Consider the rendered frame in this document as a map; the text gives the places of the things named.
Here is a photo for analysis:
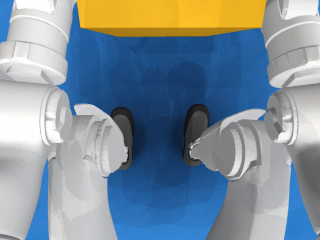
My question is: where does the right robot shin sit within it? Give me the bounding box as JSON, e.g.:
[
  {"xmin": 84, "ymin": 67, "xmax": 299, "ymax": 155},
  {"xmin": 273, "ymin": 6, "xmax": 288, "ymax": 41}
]
[{"xmin": 189, "ymin": 108, "xmax": 292, "ymax": 172}]

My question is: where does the left robot forearm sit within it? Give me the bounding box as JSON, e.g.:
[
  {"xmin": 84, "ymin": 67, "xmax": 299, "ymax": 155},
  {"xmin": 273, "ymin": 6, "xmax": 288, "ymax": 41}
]
[{"xmin": 0, "ymin": 0, "xmax": 77, "ymax": 86}]

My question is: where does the right robot forearm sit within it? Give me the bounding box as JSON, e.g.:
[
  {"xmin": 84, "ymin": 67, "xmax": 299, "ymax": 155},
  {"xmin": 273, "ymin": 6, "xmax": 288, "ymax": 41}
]
[{"xmin": 260, "ymin": 0, "xmax": 320, "ymax": 88}]

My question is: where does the robot right thigh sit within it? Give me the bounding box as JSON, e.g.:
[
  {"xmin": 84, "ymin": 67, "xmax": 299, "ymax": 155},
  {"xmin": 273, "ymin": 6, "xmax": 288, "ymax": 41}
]
[{"xmin": 205, "ymin": 119, "xmax": 291, "ymax": 240}]

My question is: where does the right robot upper arm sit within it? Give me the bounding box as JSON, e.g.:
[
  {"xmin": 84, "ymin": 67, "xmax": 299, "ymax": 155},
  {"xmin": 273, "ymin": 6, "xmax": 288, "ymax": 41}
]
[{"xmin": 264, "ymin": 83, "xmax": 320, "ymax": 240}]

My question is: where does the left robot upper arm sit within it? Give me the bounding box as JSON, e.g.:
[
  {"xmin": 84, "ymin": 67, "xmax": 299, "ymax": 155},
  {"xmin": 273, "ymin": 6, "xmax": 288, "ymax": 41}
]
[{"xmin": 0, "ymin": 79, "xmax": 73, "ymax": 240}]

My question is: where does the carton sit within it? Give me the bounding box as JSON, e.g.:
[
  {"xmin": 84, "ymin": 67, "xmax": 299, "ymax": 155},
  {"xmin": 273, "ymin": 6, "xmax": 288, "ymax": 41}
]
[{"xmin": 76, "ymin": 0, "xmax": 267, "ymax": 37}]

